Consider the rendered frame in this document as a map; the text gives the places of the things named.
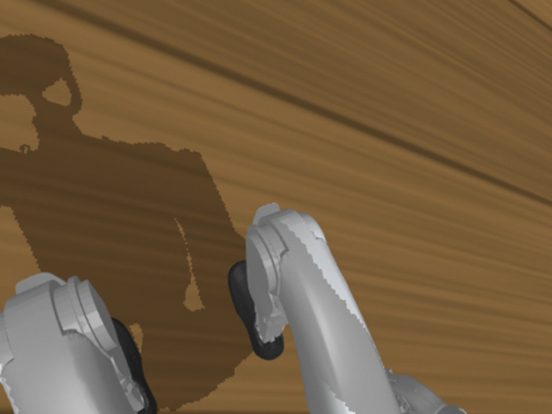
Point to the right robot foot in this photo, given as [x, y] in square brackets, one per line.
[244, 306]

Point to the right robot hand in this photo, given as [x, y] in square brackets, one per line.
[413, 397]

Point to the left robot foot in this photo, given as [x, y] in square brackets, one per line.
[133, 359]

